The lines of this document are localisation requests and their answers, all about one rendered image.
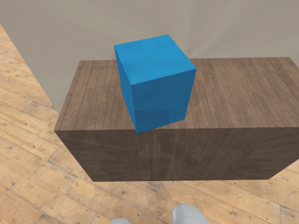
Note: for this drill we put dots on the carton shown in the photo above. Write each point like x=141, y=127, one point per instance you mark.
x=156, y=81

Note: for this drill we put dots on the pedestal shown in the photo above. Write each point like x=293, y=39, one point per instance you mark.
x=242, y=123

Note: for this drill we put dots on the robot right thigh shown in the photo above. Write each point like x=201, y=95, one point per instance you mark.
x=187, y=214

